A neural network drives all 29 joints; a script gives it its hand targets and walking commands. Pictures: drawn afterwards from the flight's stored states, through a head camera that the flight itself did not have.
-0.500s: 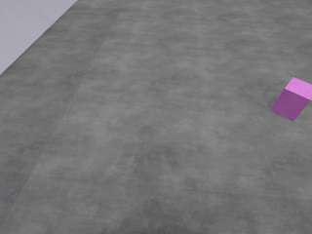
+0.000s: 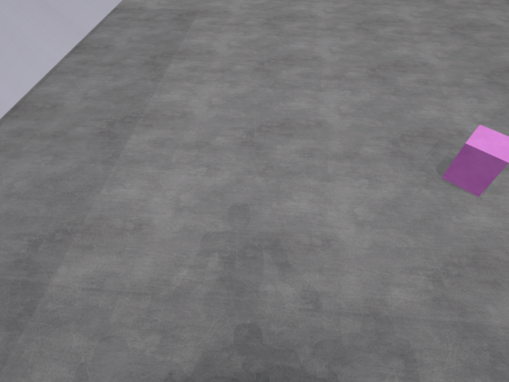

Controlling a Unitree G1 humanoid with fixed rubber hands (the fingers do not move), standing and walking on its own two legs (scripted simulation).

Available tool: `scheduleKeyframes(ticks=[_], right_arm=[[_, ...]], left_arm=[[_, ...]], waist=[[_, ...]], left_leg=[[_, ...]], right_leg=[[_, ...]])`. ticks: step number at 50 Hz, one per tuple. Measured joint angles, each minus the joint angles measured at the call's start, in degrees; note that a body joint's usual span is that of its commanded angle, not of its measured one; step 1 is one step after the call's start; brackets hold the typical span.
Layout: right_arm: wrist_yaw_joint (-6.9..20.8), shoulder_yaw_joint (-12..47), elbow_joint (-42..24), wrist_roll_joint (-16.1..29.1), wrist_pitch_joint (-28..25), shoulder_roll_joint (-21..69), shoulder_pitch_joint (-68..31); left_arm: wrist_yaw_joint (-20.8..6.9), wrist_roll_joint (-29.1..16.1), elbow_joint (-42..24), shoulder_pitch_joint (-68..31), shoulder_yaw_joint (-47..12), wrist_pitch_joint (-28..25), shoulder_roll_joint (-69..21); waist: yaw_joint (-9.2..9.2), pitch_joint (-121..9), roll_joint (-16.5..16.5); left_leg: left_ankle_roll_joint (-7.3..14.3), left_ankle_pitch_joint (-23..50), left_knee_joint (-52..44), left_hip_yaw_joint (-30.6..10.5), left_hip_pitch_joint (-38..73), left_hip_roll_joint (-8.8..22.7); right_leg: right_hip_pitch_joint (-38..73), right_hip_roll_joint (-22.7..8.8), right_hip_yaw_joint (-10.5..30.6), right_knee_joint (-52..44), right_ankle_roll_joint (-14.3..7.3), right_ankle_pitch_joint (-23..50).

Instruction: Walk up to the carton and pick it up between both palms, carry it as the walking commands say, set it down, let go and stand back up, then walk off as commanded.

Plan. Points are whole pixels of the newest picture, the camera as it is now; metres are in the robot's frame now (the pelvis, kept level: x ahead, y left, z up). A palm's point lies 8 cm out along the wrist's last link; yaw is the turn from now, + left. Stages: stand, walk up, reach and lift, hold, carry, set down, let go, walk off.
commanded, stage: stand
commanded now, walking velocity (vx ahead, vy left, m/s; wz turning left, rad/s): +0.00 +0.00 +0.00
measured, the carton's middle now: (479, 160) +1.22 -1.22 -0.65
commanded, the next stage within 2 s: walk up in 0.30 s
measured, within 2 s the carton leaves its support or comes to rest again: neither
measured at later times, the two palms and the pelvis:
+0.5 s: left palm out of the picture +0.05 +0.28 -0.12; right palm out of the picture +0.05 -0.29 -0.12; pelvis +0.00 +0.00 +0.00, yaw +0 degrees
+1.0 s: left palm out of the picture +0.13 +0.20 -0.13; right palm out of the picture +0.00 -0.31 -0.14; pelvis +0.00 -0.04 -0.01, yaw -15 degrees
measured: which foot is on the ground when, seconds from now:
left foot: down 0.00-1.00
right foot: down 0.00-0.68, up 0.70-0.90, down 0.92-1.00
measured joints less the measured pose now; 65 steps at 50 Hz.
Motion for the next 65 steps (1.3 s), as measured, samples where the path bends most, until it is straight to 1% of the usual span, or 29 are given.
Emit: scheduleKeyframes(ticks=[24,25,27,29,34,36,37,39,40,42,43,45,46,47,49,51,53,54,55,56,57,58,60,62,63,65], right_arm=[[0.0,0.0,0.3,0.0,-0.1,-0.1,0.0],[-0.3,-0.1,0.1,0.0,0.4,0.0,0.0],[-1.1,-0.9,-0.9,0.0,1.9,0.3,0.0],[-1.6,-1.5,-2.2,0.0,3.1,0.8,0.0],[-1.6,-2.2,-3.6,0.0,4.2,1.6,0.1],[-1.6,-2.2,-4.2,0.0,4.3,2.0,0.0],[-1.5,-2.2,-4.7,0.0,4.3,2.3,0.0],[-1.5,-2.2,-5.2,0.0,4.2,3.1,0.0],[-1.5,-2.2,-5.4,0.0,4.2,3.6,0.0],[-1.5,-2.2,-6.1,0.0,4.2,4.3,0.0],[-1.4,-2.2,-6.4,0.0,4.2,4.5,0.1],[-1.0,-2.3,-6.6,0.0,4.3,4.6,0.1],[-0.9,-2.5,-6.9,0.0,4.7,4.5,-0.1],[-0.9,-2.8,-7.0,0.0,5.3,4.2,-0.4],[-0.9,-3.0,-7.1,0.0,5.7,4.1,-0.3],[-0.5,-3.0,-7.3,0.0,4.9,4.0,-0.3],[-0.4,-3.3,-7.3,0.0,3.9,3.8,-0.3],[-0.4,-3.3,-7.3,0.0,3.4,3.8,-0.3],[-0.6,-3.2,-7.2,0.0,2.8,3.8,-0.2],[-1.1,-3.1,-6.9,0.0,2.0,3.8,0.0],[-1.7,-3.0,-6.5,0.0,1.1,3.8,0.6],[-2.1,-2.9,-5.8,0.0,0.5,3.9,1.4],[-2.2,-2.8,-4.7,0.0,0.2,4.1,4.0],[-2.2,-2.8,-3.6,0.0,0.2,4.2,6.9],[-2.2,-2.8,-3.0,0.0,0.2,4.2,8.1],[-2.2,-2.8,-1.9,0.0,0.3,4.3,9.9]], left_arm=[[0.0,0.0,0.5,0.0,0.0,0.0,0.0],[-0.3,0.0,0.5,0.0,0.1,0.1,0.0],[-1.1,0.0,-0.3,0.0,0.1,0.8,-0.1],[-1.2,0.0,-1.6,0.0,0.1,1.1,-0.4],[-1.6,0.0,-4.8,0.0,0.1,2.7,-1.3],[-1.6,0.0,-5.9,0.0,0.1,2.9,-1.5],[-1.6,0.0,-6.2,0.0,0.1,2.9,-1.4],[-1.6,0.0,-7.1,0.0,0.1,3.1,-1.4],[-1.7,0.0,-7.5,0.0,0.1,3.1,-1.4],[-1.9,0.0,-7.9,0.0,0.1,3.2,-1.4],[-1.9,0.0,-7.9,0.0,0.1,3.2,-1.4],[-1.9,0.0,-8.1,0.1,0.1,3.2,-1.4],[-1.9,0.0,-8.2,0.1,0.1,3.2,-1.4],[-1.8,0.0,-8.1,0.1,0.1,3.2,-2.0],[-2.2,0.0,-7.8,0.7,0.1,3.3,-2.9],[-2.6,0.0,-8.0,1.1,0.1,3.6,-2.9],[-2.7,0.0,-8.8,1.0,0.1,3.6,-2.9],[-2.7,0.0,-9.2,1.0,0.1,3.5,-2.9],[-2.7,0.0,-9.5,1.1,0.1,3.6,-2.9],[-2.7,0.0,-9.8,1.1,0.2,3.6,-2.9],[-2.8,0.0,-10.1,1.0,0.4,3.5,-2.9],[-2.8,0.0,-10.1,1.0,0.5,3.5,-2.9],[-2.9,0.0,-10.3,1.0,0.7,3.5,-2.9],[-3.7,0.0,-10.8,0.8,0.8,3.5,-2.8],[-4.3,0.0,-11.1,0.8,0.8,3.5,-2.8],[-5.1,0.0,-11.3,0.5,0.8,3.5,-2.8]], waist=[[0.00,0.0,0.0],[0.00,0.1,0.0],[-0.01,0.4,0.1],[-0.01,0.9,0.1],[-0.02,1.0,0.1],[-0.07,1.0,0.2],[-0.08,1.0,0.2],[-0.05,1.0,0.1],[-0.03,1.0,0.1],[0.00,1.0,0.1],[0.02,0.9,0.1],[0.08,1.3,0.2],[0.19,1.7,0.0],[0.21,2.1,0.5],[0.31,2.1,0.5],[0.27,2.0,-0.2],[0.24,1.9,-0.3],[0.21,1.8,-0.3],[0.14,1.8,-0.3],[0.09,1.8,-0.1],[-0.05,1.9,-0.1],[-0.22,2.0,-0.3],[-0.81,1.9,-0.3],[-1.11,1.8,-0.3],[-1.16,1.8,-0.4],[-1.34,1.8,-0.4]], left_leg=[[0.0,0.3,-1.0,0.0,0.9,0.0],[0.0,-0.4,-0.5,0.0,1.0,0.0],[0.0,-0.6,0.5,0.2,0.9,0.4],[0.0,-1.1,1.5,0.8,0.9,0.9],[0.0,-2.5,3.1,2.8,0.8,2.1],[0.0,-2.6,3.1,4.0,0.8,2.6],[0.0,-2.7,3.1,4.6,0.8,3.0],[-0.2,-2.9,3.3,5.7,0.8,4.1],[-0.5,-3.0,3.4,6.1,0.8,4.7],[-1.4,-3.4,3.9,7.1,0.8,5.9],[-1.9,-3.8,4.6,7.7,0.8,6.6],[-2.7,-5.7,7.7,8.5,0.6,8.0],[-2.8,-8.9,11.8,8.5,-0.2,8.2],[-2.8,-12.6,16.9,7.7,-1.5,8.2],[-2.8,-16.2,24.5,7.2,-3.2,6.9],[-2.8,-17.0,26.3,7.1,-3.5,5.3],[-2.8,-17.1,23.0,7.1,-3.4,4.1],[-2.8,-16.9,19.3,7.0,-2.9,3.6],[-2.8,-15.6,13.5,7.0,-1.7,3.2],[-2.8,-13.2,6.6,6.9,0.4,3.4],[-2.8,-6.7,2.5,7.0,1.5,3.7],[-2.8,-3.4,2.5,7.2,1.7,4.1],[-2.8,-5.0,3.2,7.5,2.6,5.5],[-3.4,-6.7,1.6,7.6,4.5,7.0],[-3.9,-6.8,0.4,7.8,5.6,7.8],[-5.0,-6.8,-1.8,8.5,7.6,9.6]], right_leg=[[0.9,0.0,0.0,-1.0,0.0,0.3],[1.1,0.0,0.0,-0.8,0.0,0.2],[1.1,0.4,0.2,-0.1,0.0,-0.1],[1.1,0.9,0.7,0.3,0.0,0.0],[0.6,2.1,2.8,0.4,0.0,0.3],[-1.3,2.1,2.9,4.5,0.0,-3.6],[-2.8,2.1,2.6,8.6,0.0,-5.9],[-4.9,1.8,1.4,15.1,0.0,-8.3],[-5.4,1.6,0.8,16.5,0.0,-8.7],[-5.4,0.9,-0.4,16.5,0.0,-9.0],[-4.9,0.7,-1.0,15.5,0.0,-9.1],[-1.7,0.5,-1.8,9.3,0.0,-7.3],[-0.8,0.5,-1.1,7.3,-0.2,-3.8],[-0.9,1.1,-0.9,8.3,-0.7,-3.4],[-0.2,1.7,0.3,8.2,-1.6,-4.7],[0.1,1.7,2.0,7.1,-1.8,-5.0],[-0.3,2.2,3.3,5.4,-1.8,-4.0],[-0.7,2.4,3.9,4.7,-1.8,-3.5],[-1.2,2.7,4.4,4.6,-1.8,-3.4],[-1.7,3.4,4.8,4.8,-1.8,-3.5],[-2.5,3.9,4.9,6.1,-1.8,-4.5],[-3.7,3.9,4.4,9.8,-1.8,-5.8],[-7.1,3.5,2.8,19.4,-1.8,-6.3],[-10.6,2.5,1.8,26.7,-1.8,-6.4],[-12.2,1.8,1.4,28.8,-1.8,-6.2],[-14.9,0.2,0.5,29.5,-1.8,-6.0]])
